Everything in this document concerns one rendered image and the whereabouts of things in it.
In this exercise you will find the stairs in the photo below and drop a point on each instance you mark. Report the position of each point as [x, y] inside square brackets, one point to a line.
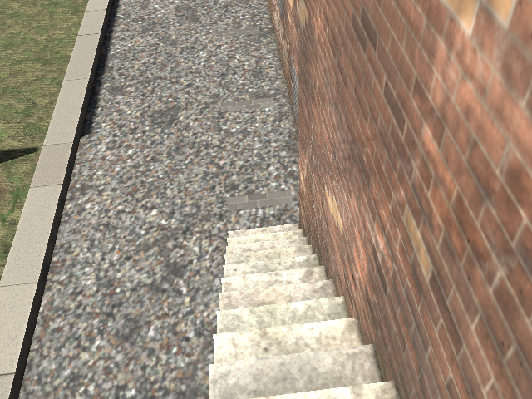
[282, 331]

